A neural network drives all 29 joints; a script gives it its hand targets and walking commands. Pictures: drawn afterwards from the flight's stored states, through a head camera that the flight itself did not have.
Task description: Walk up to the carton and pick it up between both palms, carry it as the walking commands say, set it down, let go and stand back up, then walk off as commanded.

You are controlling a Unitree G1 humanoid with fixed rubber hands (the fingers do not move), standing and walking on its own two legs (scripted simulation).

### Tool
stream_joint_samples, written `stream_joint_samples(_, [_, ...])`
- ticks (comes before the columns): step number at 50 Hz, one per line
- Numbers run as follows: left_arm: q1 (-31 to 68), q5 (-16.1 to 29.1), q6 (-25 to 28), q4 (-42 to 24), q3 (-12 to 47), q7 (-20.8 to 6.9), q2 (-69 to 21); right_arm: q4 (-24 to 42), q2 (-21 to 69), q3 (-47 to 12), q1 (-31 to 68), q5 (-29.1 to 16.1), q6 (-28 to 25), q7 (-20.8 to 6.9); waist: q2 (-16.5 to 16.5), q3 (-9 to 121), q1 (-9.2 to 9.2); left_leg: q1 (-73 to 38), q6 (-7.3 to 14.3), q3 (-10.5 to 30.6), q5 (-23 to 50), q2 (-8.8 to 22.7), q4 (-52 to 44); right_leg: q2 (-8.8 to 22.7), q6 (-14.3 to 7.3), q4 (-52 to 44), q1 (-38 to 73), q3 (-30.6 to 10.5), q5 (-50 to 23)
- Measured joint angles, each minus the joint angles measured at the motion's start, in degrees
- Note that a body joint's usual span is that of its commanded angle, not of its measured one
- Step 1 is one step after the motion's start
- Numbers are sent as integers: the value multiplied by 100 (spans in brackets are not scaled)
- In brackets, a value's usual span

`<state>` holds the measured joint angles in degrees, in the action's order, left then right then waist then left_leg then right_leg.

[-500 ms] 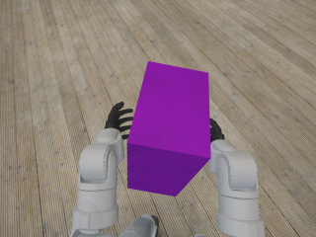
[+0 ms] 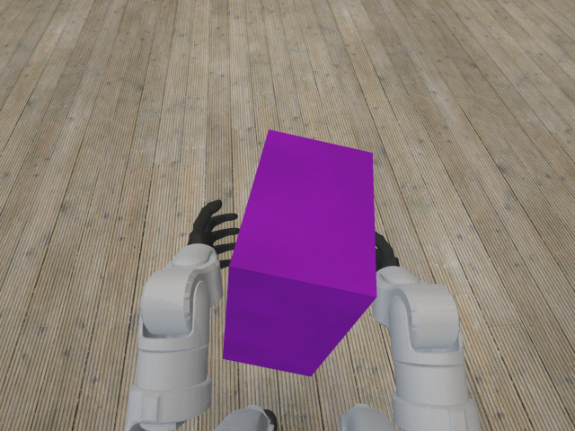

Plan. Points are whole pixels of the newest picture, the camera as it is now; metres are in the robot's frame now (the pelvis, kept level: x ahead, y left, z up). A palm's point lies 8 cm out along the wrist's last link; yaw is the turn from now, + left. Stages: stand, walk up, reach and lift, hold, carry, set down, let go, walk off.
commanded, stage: carry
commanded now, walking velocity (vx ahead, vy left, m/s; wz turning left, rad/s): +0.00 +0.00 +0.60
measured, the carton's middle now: (291, 263) +0.34 +0.03 +0.00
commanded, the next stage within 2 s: none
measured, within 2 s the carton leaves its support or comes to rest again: neither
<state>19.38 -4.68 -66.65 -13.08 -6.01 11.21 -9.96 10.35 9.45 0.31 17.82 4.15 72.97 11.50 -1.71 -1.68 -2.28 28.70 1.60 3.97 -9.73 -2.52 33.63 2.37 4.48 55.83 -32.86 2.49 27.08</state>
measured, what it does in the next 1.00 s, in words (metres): walks backwards, turning left: right foot, then left foot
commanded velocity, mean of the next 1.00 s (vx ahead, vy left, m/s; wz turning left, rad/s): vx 0.00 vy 0.00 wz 0.60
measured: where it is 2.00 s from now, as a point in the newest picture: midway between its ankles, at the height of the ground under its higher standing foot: outside the picture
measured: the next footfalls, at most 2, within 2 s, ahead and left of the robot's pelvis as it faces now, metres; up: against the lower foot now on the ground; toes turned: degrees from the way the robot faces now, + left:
right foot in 0.12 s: +0.03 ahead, -0.13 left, +0.00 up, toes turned +2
left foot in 0.40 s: -0.06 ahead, +0.12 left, +0.00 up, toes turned +18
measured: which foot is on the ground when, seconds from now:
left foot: down 0.00-0.12, up 0.14-0.38, down 0.40-0.74, up 0.76-0.96, down 0.98-1.00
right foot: up 0.00-0.10, down 0.12-0.42, up 0.44-0.72, down 0.74-1.00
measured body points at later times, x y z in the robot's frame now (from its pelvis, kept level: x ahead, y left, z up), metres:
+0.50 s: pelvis -0.12 +0.00 -0.01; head -0.11 +0.00 +0.44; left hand +0.15 +0.21 +0.07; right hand +0.19 -0.03 +0.05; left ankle -0.10 +0.11 -0.73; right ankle -0.04 -0.13 -0.70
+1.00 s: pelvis -0.23 -0.04 -0.01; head -0.21 -0.04 +0.44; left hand -0.02 +0.23 +0.09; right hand +0.08 +0.01 +0.05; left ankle -0.26 +0.07 -0.73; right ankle -0.12 -0.14 -0.73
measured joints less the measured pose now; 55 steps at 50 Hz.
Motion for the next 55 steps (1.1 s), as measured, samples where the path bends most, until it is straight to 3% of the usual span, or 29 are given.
stream_joint_samples(5, [120,69,190,-148,9,17,-41,311,39,91,114,114,-53,-3,-102,-41,-77,288,-127,324,417,-137,-167,-209,-118,-1410,634,-5,-379])
stream_joint_samples(7, [143,42,279,-28,21,-22,-54,293,46,148,158,181,-46,-16,-246,-21,-129,412,-193,392,373,-128,-49,-284,-398,-2021,855,52,-1047])
stream_joint_samples(10, [51,-6,267,179,171,-62,-23,249,-12,119,-43,183,-8,-38,-247,15,88,710,-239,-128,-1102,-85,1095,-83,-547,-1958,872,218,-1133])
stream_joint_samples(14, [57,-85,47,343,286,-84,-24,273,-85,80,-303,65,121,-18,-193,99,396,572,-253,-528,-1284,186,1916,218,-485,-2024,1029,543,-1164])
stream_joint_samples(18, [218,-190,-79,301,240,-95,-81,317,-80,169,-244,-67,149,39,-102,231,538,-96,-259,-575,-1365,365,1304,470,-397,-1774,873,741,-1150])
stream_joint_samples(22, [319,-288,-40,462,65,-142,-114,41,-26,233,-111,-78,51,40,276,314,545,-434,-70,-650,-628,72,595,914,-181,-1252,608,732,-910])
stream_joint_samples(25, [87,-246,17,583,15,-170,-31,-327,-23,102,-84,-29,25,28,113,365,422,-235,73,-478,-582,103,615,580,-10,-322,242,376,22])
stream_joint_samples(30, [19,-77,-32,439,-52,-59,-5,-351,-12,25,-39,29,52,-27,17,184,79,19,47,-152,-23,19,200,206,-39,141,16,72,-58])
stream_joint_samples(33, [45,50,30,135,-62,29,-14,-104,13,43,41,49,-12,-27,12,47,-72,193,12,-10,282,-66,9,47,-82,-271,199,35,-113])
stream_joint_samples(36, [120,105,152,45,-52,47,-40,98,40,109,117,128,-34,-29,-76,18,-112,362,-58,189,596,-171,-193,-127,-205,-1323,737,78,-233])
stream_joint_samples(38, [151,97,255,120,-25,25,-56,141,46,173,155,189,-39,-37,-267,-19,-149,427,-142,306,647,-162,-234,-227,-375,-2012,997,166,-894])
stream_joint_samples(41, [70,42,231,223,116,-17,-30,170,-11,112,-38,188,-10,-55,-196,20,5,698,-294,-196,-788,-137,855,-6,-495,-1949,945,275,-1072])
stream_joint_samples(43, [49,11,129,259,223,-31,-22,260,-53,90,-190,153,70,-57,-161,59,202,719,-278,-444,-1019,-5,1480,164,-474,-1963,1007,463,-1050])
stream_joint_samples(48, [259,-147,-59,198,256,-48,-96,438,-66,198,-220,-1,120,-14,-52,145,494,-20,-234,-581,-1283,281,1100,517,-353,-1616,862,745,-969])
stream_joint_samples(51, [399,-247,-31,310,148,-80,-146,303,-35,288,-123,-30,39,-17,216,166,576,-237,-48,-629,-539,40,608,887,-187,-1155,651,742,-796])
stream_joint_samples(53, [326,-263,0,422,72,-113,-118,58,-21,247,-73,-9,12,-21,169,196,517,-98,77,-570,-489,17,688,750,-21,-658,443,542,-212])
stream_joint_samples(55, [218,-235,5,496,23,-123,-78,-144,-19,167,-69,14,11,-24,50,202,423,10,117,-464,-394,33,616,528,4,-215,266,347,146])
